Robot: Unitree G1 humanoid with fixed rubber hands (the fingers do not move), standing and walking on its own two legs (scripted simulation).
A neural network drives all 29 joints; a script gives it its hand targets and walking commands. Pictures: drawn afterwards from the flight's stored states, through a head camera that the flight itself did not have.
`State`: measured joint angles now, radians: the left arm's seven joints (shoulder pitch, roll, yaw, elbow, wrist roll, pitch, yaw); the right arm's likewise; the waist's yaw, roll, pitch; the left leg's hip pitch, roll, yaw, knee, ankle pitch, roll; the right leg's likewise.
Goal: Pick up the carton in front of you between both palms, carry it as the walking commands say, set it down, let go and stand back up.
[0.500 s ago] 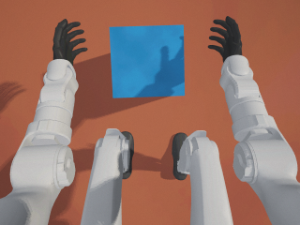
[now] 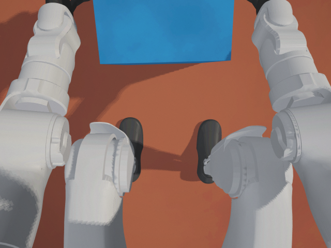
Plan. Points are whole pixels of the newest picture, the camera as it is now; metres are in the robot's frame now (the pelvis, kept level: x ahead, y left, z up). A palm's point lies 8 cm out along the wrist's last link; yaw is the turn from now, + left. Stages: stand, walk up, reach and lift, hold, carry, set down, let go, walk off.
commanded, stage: reach and lift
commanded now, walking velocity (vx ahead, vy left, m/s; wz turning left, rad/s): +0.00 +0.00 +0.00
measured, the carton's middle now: (163, 13) +0.53 +0.03 -0.25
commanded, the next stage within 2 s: none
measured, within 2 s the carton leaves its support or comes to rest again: leaves its support in 0.78 s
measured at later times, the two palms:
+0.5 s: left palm (77, 0) +0.52 +0.18 -0.17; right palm out of the picture +0.54 -0.12 -0.18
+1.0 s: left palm out of the picture +0.51 +0.18 -0.07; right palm out of the picture +0.53 -0.12 -0.07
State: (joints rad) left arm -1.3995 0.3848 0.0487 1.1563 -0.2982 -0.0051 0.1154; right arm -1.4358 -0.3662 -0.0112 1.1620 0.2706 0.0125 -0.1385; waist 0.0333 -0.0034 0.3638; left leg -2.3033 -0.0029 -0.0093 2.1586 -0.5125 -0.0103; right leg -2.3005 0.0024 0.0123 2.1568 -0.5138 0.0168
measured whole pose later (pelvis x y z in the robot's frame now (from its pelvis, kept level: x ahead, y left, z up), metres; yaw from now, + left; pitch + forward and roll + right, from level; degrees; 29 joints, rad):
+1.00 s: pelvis +0.01 -0.01 +0.02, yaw +1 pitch +37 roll +0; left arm -1.17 0.18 0.19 0.91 -0.12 0.20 0.17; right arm -1.19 -0.18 -0.18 0.94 0.13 0.19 -0.17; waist 0.03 -0.02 0.07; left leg -2.23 -0.04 -0.03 2.12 -0.54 -0.03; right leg -2.22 0.05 0.04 2.13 -0.56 0.05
